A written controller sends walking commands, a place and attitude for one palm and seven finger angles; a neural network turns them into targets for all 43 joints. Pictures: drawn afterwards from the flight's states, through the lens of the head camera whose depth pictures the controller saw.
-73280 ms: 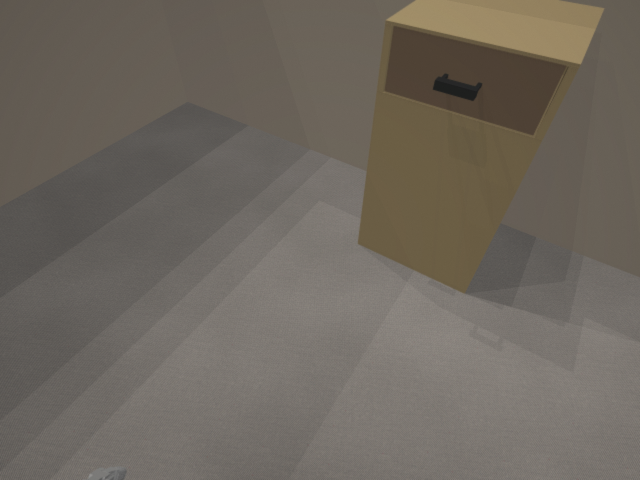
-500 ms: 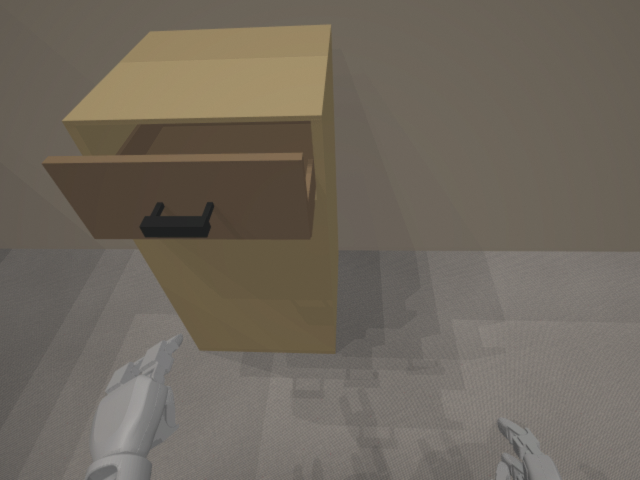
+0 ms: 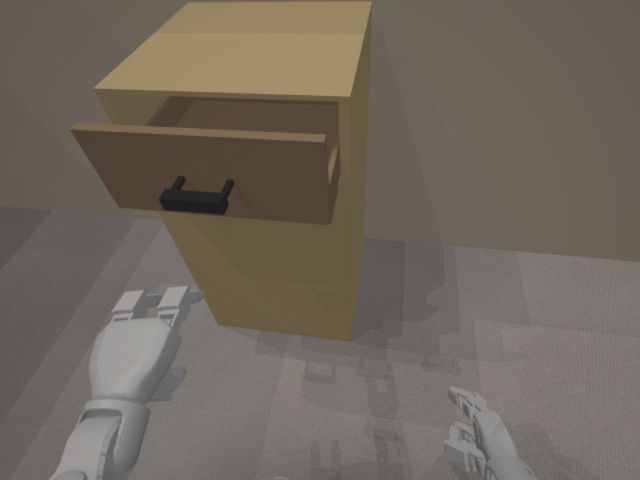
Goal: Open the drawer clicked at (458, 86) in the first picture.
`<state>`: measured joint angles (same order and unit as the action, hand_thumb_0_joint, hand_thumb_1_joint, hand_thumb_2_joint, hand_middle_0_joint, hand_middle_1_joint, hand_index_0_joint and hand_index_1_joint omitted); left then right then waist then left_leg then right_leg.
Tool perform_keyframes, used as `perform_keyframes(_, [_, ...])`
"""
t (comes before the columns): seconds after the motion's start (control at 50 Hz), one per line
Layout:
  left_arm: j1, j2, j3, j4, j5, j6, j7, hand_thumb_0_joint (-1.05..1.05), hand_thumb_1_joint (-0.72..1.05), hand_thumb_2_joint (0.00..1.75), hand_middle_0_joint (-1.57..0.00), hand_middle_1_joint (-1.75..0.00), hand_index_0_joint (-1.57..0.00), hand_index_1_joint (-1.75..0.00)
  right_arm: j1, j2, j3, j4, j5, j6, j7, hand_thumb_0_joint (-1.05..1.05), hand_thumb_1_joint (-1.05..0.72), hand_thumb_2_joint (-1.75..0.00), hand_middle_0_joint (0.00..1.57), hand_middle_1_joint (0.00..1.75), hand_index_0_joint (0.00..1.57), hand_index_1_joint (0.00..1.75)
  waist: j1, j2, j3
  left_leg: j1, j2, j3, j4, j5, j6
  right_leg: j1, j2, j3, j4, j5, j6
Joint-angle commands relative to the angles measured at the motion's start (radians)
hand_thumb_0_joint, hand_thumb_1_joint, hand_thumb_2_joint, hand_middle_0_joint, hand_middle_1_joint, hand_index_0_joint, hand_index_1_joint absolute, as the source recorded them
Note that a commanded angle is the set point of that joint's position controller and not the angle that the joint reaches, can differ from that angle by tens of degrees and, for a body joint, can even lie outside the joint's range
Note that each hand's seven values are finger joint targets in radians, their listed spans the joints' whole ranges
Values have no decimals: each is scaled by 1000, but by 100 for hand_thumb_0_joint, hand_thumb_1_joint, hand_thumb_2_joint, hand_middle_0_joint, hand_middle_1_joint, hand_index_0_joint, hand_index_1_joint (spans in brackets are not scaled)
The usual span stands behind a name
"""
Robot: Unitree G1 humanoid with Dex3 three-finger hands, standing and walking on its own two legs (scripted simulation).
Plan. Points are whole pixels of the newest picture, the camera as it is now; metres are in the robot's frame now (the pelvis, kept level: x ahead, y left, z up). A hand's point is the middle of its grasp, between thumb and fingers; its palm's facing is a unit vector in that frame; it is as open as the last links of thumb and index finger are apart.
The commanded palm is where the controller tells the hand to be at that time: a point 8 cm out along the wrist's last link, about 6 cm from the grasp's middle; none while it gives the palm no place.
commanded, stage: raise the hand with hooked fingers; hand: left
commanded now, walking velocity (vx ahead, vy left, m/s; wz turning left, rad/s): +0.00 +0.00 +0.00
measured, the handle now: (199, 192) +0.52 +0.28 +0.05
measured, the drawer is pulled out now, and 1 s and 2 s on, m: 0.12 0.12 0.12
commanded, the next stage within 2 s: move the hooked fingers above the handle in 1.16 s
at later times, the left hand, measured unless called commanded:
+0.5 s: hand (135, 282) +0.29 +0.25 +0.12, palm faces +0.12 -0.08 -0.99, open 13.2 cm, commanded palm +0.26 +0.26 +0.18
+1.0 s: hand (116, 250) +0.31 +0.27 +0.16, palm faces +0.02 -0.08 -1.00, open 13.8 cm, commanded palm +0.28 +0.27 +0.22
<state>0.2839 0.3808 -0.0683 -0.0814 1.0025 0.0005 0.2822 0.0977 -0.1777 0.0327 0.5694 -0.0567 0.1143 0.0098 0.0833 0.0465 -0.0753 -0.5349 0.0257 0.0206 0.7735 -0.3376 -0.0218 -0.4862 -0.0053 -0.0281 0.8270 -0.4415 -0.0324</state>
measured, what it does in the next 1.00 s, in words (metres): stands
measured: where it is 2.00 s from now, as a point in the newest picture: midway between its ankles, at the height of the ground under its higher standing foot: outside the picture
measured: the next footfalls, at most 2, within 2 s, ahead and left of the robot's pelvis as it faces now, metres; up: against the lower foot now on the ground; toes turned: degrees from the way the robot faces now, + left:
none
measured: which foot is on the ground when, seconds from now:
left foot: down 0.00-1.00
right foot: down 0.00-1.00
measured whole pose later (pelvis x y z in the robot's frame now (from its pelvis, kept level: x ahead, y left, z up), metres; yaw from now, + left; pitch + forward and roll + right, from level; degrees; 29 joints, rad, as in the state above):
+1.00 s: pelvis +0.00 +0.03 +0.04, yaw +1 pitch +0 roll +0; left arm -0.11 0.55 0.00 -0.04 0.85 -0.05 -0.09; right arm 0.14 -0.27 -0.01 0.63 0.01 0.14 0.01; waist 0.08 0.08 0.02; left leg -0.26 -0.01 0.02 0.44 -0.18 0.02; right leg -0.19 -0.03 -0.03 0.45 -0.26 0.01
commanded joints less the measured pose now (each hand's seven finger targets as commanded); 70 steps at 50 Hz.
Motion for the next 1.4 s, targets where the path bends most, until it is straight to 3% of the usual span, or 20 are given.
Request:
perform_keyframes(0.0, [-54, 229, 188, -184, -11, -20, 5, 0, 1, 52, -26, -87, -26, -87, -130, -135, -56, -164, 1, -55, -23, 0, -90, -90, 20, 30, 20, 30, 22, -87, -159, 142, -65, 6, -128, 177, 52, 158, 2, 115, -236, 356, 2])
perform_keyframes(0.06, [-96, 207, 184, -224, -30, -52, 19, 0, -6, 49, -27, -92, -27, -92, -117, -135, -70, -152, 2, -64, -21, 0, -90, -90, 20, 30, 20, 30, 10, -31, -170, 193, -63, 6, -144, 213, 53, 154, 1, 87, -240, 377, 0])
perform_keyframes(0.1, [-119, 210, 195, -232, -40, -65, 28, 0, -10, 47, -27, -94, -27, -94, -110, -140, -79, -149, 2, -72, -19, 0, -90, -90, 20, 30, 20, 30, 5, -55, -170, 208, -61, 1, -150, 232, 53, 153, 4, 71, -243, 379, 0])
perform_keyframes(0.14, [-152, 199, 177, -236, -43, -70, 31, 0, -15, 45, -27, -98, -27, -98, -103, -145, -88, -138, 6, -75, -18, 0, -90, -90, 20, 30, 20, 30, -6, -27, -167, 237, -59, 3, -156, 242, 54, 135, 6, 59, -248, 373, 0])
perform_keyframes(0.22, [-216, 205, 160, -244, -46, -47, 16, 0, -24, 41, -28, -103, -28, -103, -104, -156, -98, -132, 16, -73, -14, 0, -90, -90, 20, 30, 20, 30, -5, -34, -186, 277, -53, 1, -180, 267, 53, 148, 6, 39, -256, 366, 1])
perform_keyframes(0.42, [-426, 276, 152, -188, -62, 33, -112, 0, -48, 31, -30, -118, -30, -118, -133, -158, -76, -118, 49, -36, -22, 0, -90, -90, 20, 30, 20, 30, 3, 6, -147, 356, -45, -1, -283, 327, 46, 238, 16, 11, -326, 368, 0])
perform_keyframes(0.52, [-540, 305, 149, -151, -82, 47, -196, 0, -50, 30, -30, -120, -30, -120, -137, -159, -62, -115, 57, -18, -24, 0, -90, -90, 20, 30, 20, 30, -4, -11, -132, 385, -44, -1, -323, 329, 45, 276, 21, 6, -368, 365, 3])
perform_keyframes(0.72, [-746, 396, 195, -121, -132, -9, -305, 0, -50, 30, -30, -120, -30, -120, -128, -174, -53, -100, 63, -20, -25, 0, -90, -90, 20, 30, 20, 30, -7, 5, -154, 418, -49, -9, -362, 342, 44, 330, 20, -1, -419, 368, 4])
perform_keyframes(0.74, [-755, 406, 205, -117, -138, -16, -311, 0, -50, 30, -30, -120, -30, -120, -121, -176, -56, -96, 62, -21, -25, 0, -90, -90, 20, 30, 20, 30, -6, 17, -162, 425, -49, -11, -366, 351, 44, 334, 21, -2, -421, 375, 4])
perform_keyframes(0.82, [-648, 346, 175, -60, -165, -20, -348, 0, -50, 30, -30, -120, -30, -120, -109, -184, -60, -103, 69, -16, -10, 0, -90, -90, 20, 30, 20, 30, 0, -25, -123, 397, -48, -3, -375, 353, 43, 335, 19, -9, -430, 384, 6])
perform_keyframes(0.9, [-658, 385, 213, -145, -163, -54, -340, 0, -50, 30, -30, -120, -30, -120, -108, -190, -68, -118, 65, -25, -6, 0, -90, -90, 20, 30, 20, 30, 8, -23, -148, 401, -50, -8, -376, 344, 46, 340, 24, -6, -431, 369, 5])
perform_keyframes(0.98, [-683, 411, 245, -174, -156, -89, -292, 0, -50, 30, -30, -120, -30, -120, -95, -188, -75, -107, 62, -33, -11, 0, -90, -90, 20, 30, 20, 30, 10, 14, -174, 414, -52, -7, -368, 347, 48, 324, 22, -4, -425, 359, 4])
perform_keyframes(1.1, [-704, 419, 258, -144, -152, -71, -238, 0, -50, 30, -30, -120, -30, -120, -98, -188, -79, -89, 68, -40, -12, 0, -90, -90, 20, 30, 20, 30, 10, 31, -183, 406, -51, -4, -368, 325, 45, 325, 22, 0, -427, 331, 3])
perform_keyframes(1.12, [-702, 392, 229, -123, -152, -61, -240, 0, -50, 30, -30, -120, -30, -120, -99, -184, -77, -87, 69, -41, -12, 0, -90, -90, 20, 30, 20, 30, 6, 29, -175, 405, -51, -3, -368, 312, 46, 316, 19, -1, -428, 324, 5])
perform_keyframes(1.2, [-678, 375, 201, -110, -154, -36, -265, 0, -50, 30, -30, -120, -30, -120, -107, -191, -75, -89, 72, -35, -15, 0, -90, -90, 20, 30, 20, 30, -3, -12, -167, 400, -50, 1, -374, 307, 47, 327, 20, 0, -434, 335, 8])
perform_keyframes(1.24, [-676, 366, 181, -92, -155, -30, -285, 0, -50, 30, -30, -120, -30, -120, -114, -188, -69, -91, 73, -32, -19, 0, -90, -90, 20, 30, 20, 30, -6, -20, -128, 389, -51, 3, -381, 277, 50, 311, 17, -1, -443, 314, 11])
perform_keyframes(1.26, [-693, 384, 191, -70, -145, -30, -289, 0, -50, 30, -30, -120, -30, -120, -109, -192, -68, -83, 72, -28, -23, 0, -90, -90, 20, 30, 20, 30, -10, -26, -120, 385, -51, 5, -381, 277, 50, 305, 19, -1, -444, 315, 11])
perform_keyframes(1.3, [-745, 347, 151, -70, -143, -38, -300, 0, -50, 30, -30, -120, -30, -120, -107, -187, -67, -87, 75, -29, -26, 0, -90, -90, 20, 30, 20, 30, -24, -31, -115, 393, -51, 1, -378, 267, 50, 283, 24, -4, -449, 296, 11])
perform_keyframes(1.38, [-798, 408, 202, -11, -131, -69, -291, 0, -50, 30, -30, -120, -30, -120, -85, -187, -67, -75, 69, -30, -40, 0, -90, -90, 20, 30, 20, 30, -13, -40, -150, 396, -55, 2, -369, 277, 55, 297, 20, 0, -441, 316, 10])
